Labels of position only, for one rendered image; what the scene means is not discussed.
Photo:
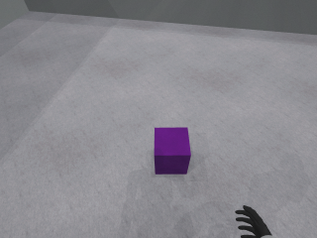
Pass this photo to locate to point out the carton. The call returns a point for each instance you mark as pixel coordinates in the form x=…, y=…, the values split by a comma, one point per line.
x=171, y=150

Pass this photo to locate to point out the right robot hand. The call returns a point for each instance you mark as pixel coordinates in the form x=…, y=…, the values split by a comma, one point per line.
x=258, y=226

